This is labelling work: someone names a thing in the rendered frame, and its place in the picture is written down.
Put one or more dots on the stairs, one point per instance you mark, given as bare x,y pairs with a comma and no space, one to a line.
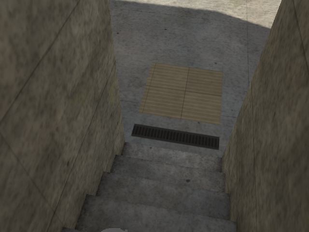
153,189

